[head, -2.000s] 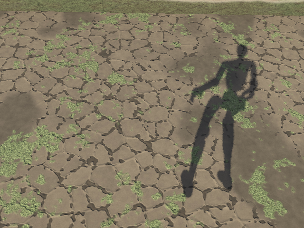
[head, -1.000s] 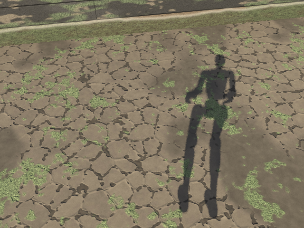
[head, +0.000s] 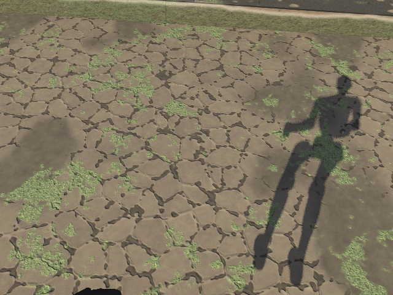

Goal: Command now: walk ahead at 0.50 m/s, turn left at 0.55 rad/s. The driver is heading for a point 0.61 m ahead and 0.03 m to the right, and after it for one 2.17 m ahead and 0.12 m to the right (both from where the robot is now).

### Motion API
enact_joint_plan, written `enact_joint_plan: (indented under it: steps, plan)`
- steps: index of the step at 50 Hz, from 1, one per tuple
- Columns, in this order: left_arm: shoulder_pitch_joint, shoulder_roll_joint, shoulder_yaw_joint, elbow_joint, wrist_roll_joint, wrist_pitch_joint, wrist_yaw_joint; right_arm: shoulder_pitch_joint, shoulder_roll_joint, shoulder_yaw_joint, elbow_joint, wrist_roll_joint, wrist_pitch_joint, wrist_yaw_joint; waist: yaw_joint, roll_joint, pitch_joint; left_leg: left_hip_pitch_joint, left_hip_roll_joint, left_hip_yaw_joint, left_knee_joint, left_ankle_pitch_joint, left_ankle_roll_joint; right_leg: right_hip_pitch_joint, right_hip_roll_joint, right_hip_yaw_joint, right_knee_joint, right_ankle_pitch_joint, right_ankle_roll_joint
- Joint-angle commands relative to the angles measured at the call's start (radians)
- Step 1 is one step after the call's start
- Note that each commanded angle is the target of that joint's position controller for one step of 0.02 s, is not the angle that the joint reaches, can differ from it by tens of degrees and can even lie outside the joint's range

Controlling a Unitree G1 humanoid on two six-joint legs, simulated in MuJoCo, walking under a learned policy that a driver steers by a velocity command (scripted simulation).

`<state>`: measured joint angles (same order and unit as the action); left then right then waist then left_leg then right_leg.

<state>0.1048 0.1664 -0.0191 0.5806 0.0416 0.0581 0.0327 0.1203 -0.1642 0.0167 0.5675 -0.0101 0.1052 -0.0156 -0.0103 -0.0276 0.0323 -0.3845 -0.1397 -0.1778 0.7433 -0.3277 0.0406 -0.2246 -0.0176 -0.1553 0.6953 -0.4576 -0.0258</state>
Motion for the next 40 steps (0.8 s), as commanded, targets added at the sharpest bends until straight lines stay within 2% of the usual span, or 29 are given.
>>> enact_joint_plan:
  steps: [1, 4, 6, 8, 9, 10, 12, 14, 16, 17, 18, 19, 20, 22, 24, 25, 26, 27, 28, 29, 30, 31, 32, 33, 35, 36, 37, 38, 40]
  plan:
    - [-0.078, 0.047, 0.020, -0.096, 0.001, -0.012, -0.002, -0.007, -0.102, -0.030, -0.084, 0.002, -0.002, -0.004, -0.028, 0.087, -0.125, -0.034, 0.053, -0.125, -0.152, 0.373, 0.078, 0.073, 0.036, 0.018, -0.002, 0.207, 0.049]
    - [-0.085, 0.039, 0.023, -0.107, -0.001, -0.011, -0.007, -0.015, -0.116, -0.032, -0.093, 0.003, -0.003, 0.000, -0.026, 0.113, -0.127, -0.091, 0.061, -0.222, -0.200, 0.378, 0.083, 0.088, 0.074, 0.027, 0.029, 0.136, 0.050]
    - [-0.051, 0.038, 0.025, -0.103, 0.000, -0.015, -0.009, -0.049, -0.119, -0.034, -0.107, 0.000, -0.003, -0.002, -0.002, 0.115, -0.141, -0.120, 0.053, -0.228, -0.211, 0.321, 0.077, 0.116, 0.067, 0.041, 0.013, 0.153, 0.043]
    - [-0.053, 0.034, 0.028, -0.096, 0.004, -0.018, -0.009, -0.039, -0.090, -0.025, -0.108, 0.000, -0.008, -0.006, -0.003, 0.066, -0.172, -0.147, 0.030, -0.172, -0.206, 0.283, 0.044, 0.182, 0.027, 0.044, -0.023, 0.211, 0.029]
    - [-0.059, 0.032, 0.027, -0.096, 0.001, -0.023, -0.008, -0.045, -0.087, -0.028, -0.112, 0.010, -0.012, -0.006, -0.005, 0.035, -0.182, -0.143, 0.017, -0.138, -0.185, 0.245, 0.028, 0.194, -0.004, 0.049, -0.051, 0.241, 0.021]
    - [-0.066, 0.031, 0.026, -0.096, 0.000, -0.026, -0.008, -0.042, -0.079, -0.027, -0.110, 0.010, -0.015, -0.006, -0.005, 0.000, -0.187, -0.129, 0.002, -0.094, -0.158, 0.206, 0.018, 0.187, -0.040, 0.057, -0.076, 0.264, 0.012]
    - [-0.100, 0.042, 0.026, -0.104, 0.003, -0.022, -0.005, -0.024, -0.068, -0.024, -0.100, 0.006, -0.023, -0.003, -0.020, -0.049, -0.160, -0.086, -0.017, -0.027, -0.111, 0.134, 0.007, 0.107, -0.102, 0.069, -0.148, 0.223, -0.008]
    - [-0.139, 0.050, 0.025, -0.112, -0.001, -0.017, -0.001, -0.006, -0.058, -0.019, -0.089, -0.002, -0.030, 0.007, -0.042, -0.058, -0.110, -0.039, -0.011, -0.011, -0.097, 0.090, 0.004, 0.008, -0.117, 0.061, -0.196, 0.103, -0.009]
    - [-0.134, 0.048, 0.023, -0.112, -0.007, -0.016, -0.001, 0.027, -0.065, -0.018, -0.071, -0.002, -0.035, 0.013, -0.051, 0.011, -0.075, -0.026, -0.002, -0.043, -0.148, 0.094, 0.010, -0.026, -0.075, 0.028, -0.180, -0.005, 0.003]
    - [-0.098, 0.038, 0.022, -0.108, -0.015, -0.015, -0.004, 0.064, -0.105, -0.026, -0.049, -0.004, -0.037, 0.010, -0.033, 0.103, -0.056, -0.075, 0.022, -0.115, -0.219, 0.050, 0.023, -0.004, -0.027, 0.008, -0.130, -0.054, 0.001]
    - [-0.077, 0.030, 0.020, -0.104, -0.019, -0.015, -0.006, 0.064, -0.115, -0.024, -0.052, 0.000, -0.038, 0.010, -0.025, 0.169, -0.042, -0.130, 0.047, -0.199, -0.299, 0.006, 0.037, 0.033, 0.019, -0.004, -0.075, -0.053, 0.006]
    - [-0.057, 0.027, 0.019, -0.099, -0.020, -0.017, -0.009, 0.049, -0.116, -0.020, -0.061, 0.005, -0.038, 0.009, -0.011, 0.198, -0.031, -0.175, 0.064, -0.267, -0.357, -0.028, 0.046, 0.065, 0.051, 0.004, -0.054, -0.040, 0.007]
    - [-0.031, 0.025, 0.019, -0.094, -0.018, -0.019, -0.011, 0.022, -0.113, -0.016, -0.068, 0.007, -0.035, 0.007, 0.011, 0.202, -0.026, -0.197, 0.067, -0.288, -0.383, -0.063, 0.044, 0.086, 0.058, 0.020, -0.066, -0.022, 0.002]
    - [0.009, 0.026, 0.017, -0.079, -0.008, -0.029, -0.015, -0.024, -0.100, -0.014, -0.082, 0.006, -0.031, 0.000, 0.042, 0.151, -0.048, -0.218, 0.050, -0.237, -0.380, -0.109, 0.009, 0.147, 0.026, 0.046, -0.121, 0.022, -0.017]
    - [0.001, 0.048, 0.021, -0.072, -0.004, -0.036, -0.016, -0.037, -0.086, -0.014, -0.094, 0.007, -0.035, 0.003, 0.039, 0.032, -0.069, -0.209, 0.007, -0.140, -0.306, -0.065, -0.032, 0.166, -0.041, 0.090, -0.194, 0.032, -0.040]
    - [-0.015, 0.061, 0.023, -0.074, -0.005, -0.035, -0.014, -0.039, -0.078, -0.014, -0.096, 0.005, -0.039, 0.007, 0.033, -0.048, -0.073, -0.166, -0.012, -0.077, -0.222, -0.017, -0.042, 0.116, -0.095, 0.136, -0.253, 0.006, -0.052]
    - [-0.055, 0.076, 0.023, -0.081, -0.009, -0.035, -0.010, -0.041, -0.078, -0.015, -0.095, -0.007, -0.043, 0.011, 0.020, -0.113, -0.049, -0.104, -0.011, -0.027, -0.132, 0.030, -0.044, 0.005, -0.155, 0.177, -0.320, -0.026, -0.061]
    - [-0.060, 0.082, 0.025, -0.080, -0.019, -0.034, -0.007, -0.060, -0.088, -0.018, -0.099, -0.016, -0.052, 0.016, 0.030, -0.140, -0.039, -0.061, 0.002, 0.006, -0.058, 0.024, -0.042, -0.077, -0.193, 0.229, -0.378, -0.140, -0.070]
    - [-0.075, 0.090, 0.024, -0.078, -0.026, -0.037, -0.004, -0.061, -0.088, -0.018, -0.100, -0.024, -0.059, 0.020, 0.013, -0.114, -0.017, -0.029, 0.023, 0.026, -0.029, 0.047, -0.045, -0.140, -0.209, 0.236, -0.395, -0.148, -0.076]
    - [-0.078, 0.088, 0.024, -0.074, -0.031, -0.042, -0.002, -0.034, -0.081, -0.017, -0.088, -0.029, -0.064, 0.023, 0.000, -0.085, -0.025, 0.027, 0.036, 0.045, -0.021, 0.063, -0.044, -0.178, -0.202, 0.224, -0.386, -0.138, -0.076]
    - [-0.088, 0.075, 0.021, -0.070, -0.039, -0.045, 0.000, -0.003, -0.077, -0.016, -0.072, -0.022, -0.078, 0.028, -0.028, -0.042, -0.045, 0.064, 0.065, 0.040, -0.074, 0.084, -0.034, -0.157, -0.191, 0.210, -0.357, -0.134, -0.071]
    - [-0.073, 0.073, 0.021, -0.066, -0.040, -0.046, 0.000, 0.030, -0.072, -0.017, -0.051, -0.019, -0.085, 0.030, -0.027, -0.016, -0.064, 0.110, 0.055, 0.049, -0.099, 0.063, -0.025, -0.165, -0.160, 0.177, -0.329, -0.148, -0.057]
    - [-0.063, 0.075, 0.021, -0.065, -0.034, -0.044, -0.001, 0.050, -0.070, -0.018, -0.038, -0.013, -0.088, 0.031, -0.032, 0.005, -0.051, 0.116, 0.047, 0.047, -0.127, 0.037, -0.015, -0.169, -0.129, 0.134, -0.300, -0.163, -0.045]
    - [-0.054, 0.070, 0.020, -0.068, -0.030, -0.038, -0.003, 0.054, -0.075, -0.018, -0.032, -0.006, -0.089, 0.031, -0.027, 0.045, -0.032, 0.092, 0.053, 0.017, -0.168, 0.005, -0.003, -0.160, -0.092, 0.091, -0.255, -0.159, -0.033]
    - [-0.021, 0.043, 0.014, -0.075, -0.026, -0.024, -0.006, 0.035, -0.107, -0.016, -0.038, 0.010, -0.088, 0.026, -0.003, 0.196, -0.016, -0.045, 0.110, -0.154, -0.328, -0.137, 0.034, -0.057, 0.006, 0.017, -0.087, -0.055, -0.011]
    - [-0.007, 0.050, 0.015, -0.073, -0.022, -0.020, -0.005, 0.028, -0.112, -0.012, -0.042, 0.011, -0.082, 0.017, -0.013, 0.264, -0.015, -0.079, 0.128, -0.224, -0.400, -0.078, 0.056, -0.022, 0.039, 0.019, -0.046, -0.009, -0.007]
    - [0.027, 0.053, 0.019, -0.067, -0.019, -0.019, -0.005, 0.007, -0.115, -0.010, -0.044, 0.006, -0.076, 0.010, 0.012, 0.263, -0.025, -0.069, 0.139, -0.257, -0.408, -0.061, 0.068, -0.014, 0.049, 0.039, -0.056, -0.005, -0.007]
    - [0.058, 0.045, 0.014, -0.055, -0.015, -0.022, -0.007, -0.027, -0.108, -0.008, -0.053, 0.003, -0.071, 0.003, 0.025, 0.231, -0.050, -0.042, 0.146, -0.242, -0.392, -0.038, 0.066, 0.005, 0.038, 0.056, -0.085, 0.016, -0.013]
    - [0.054, 0.042, 0.012, -0.040, -0.019, -0.035, -0.011, -0.043, -0.088, -0.002, -0.060, -0.002, -0.068, 0.000, 0.018, 0.127, -0.109, -0.027, 0.123, -0.152, -0.353, 0.007, 0.025, 0.080, 0.015, 0.083, -0.126, 0.059, -0.029]
